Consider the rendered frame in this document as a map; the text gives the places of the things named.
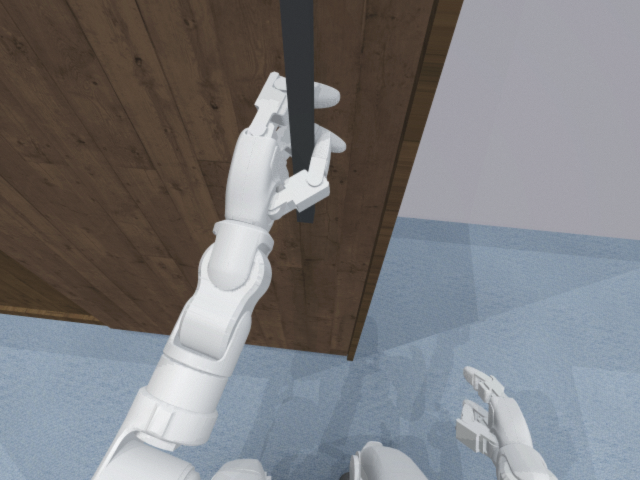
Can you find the wardrobe door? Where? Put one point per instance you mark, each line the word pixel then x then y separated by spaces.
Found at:
pixel 19 287
pixel 118 124

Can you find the right robot hand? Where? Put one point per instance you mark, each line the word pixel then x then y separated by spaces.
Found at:
pixel 487 431

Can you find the robot right shin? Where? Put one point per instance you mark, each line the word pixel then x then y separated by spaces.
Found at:
pixel 372 443

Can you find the handle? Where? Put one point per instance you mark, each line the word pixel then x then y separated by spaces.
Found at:
pixel 298 45

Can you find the robot left thigh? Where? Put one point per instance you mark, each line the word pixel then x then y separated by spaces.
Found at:
pixel 242 469

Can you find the left robot hand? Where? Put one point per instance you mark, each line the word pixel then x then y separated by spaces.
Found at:
pixel 258 164

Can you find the robot right forearm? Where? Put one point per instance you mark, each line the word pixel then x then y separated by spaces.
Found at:
pixel 521 462

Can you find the robot left forearm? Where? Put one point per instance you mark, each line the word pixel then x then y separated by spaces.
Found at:
pixel 178 406

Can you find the left robot upper arm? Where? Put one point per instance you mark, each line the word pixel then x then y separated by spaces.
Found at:
pixel 138 461

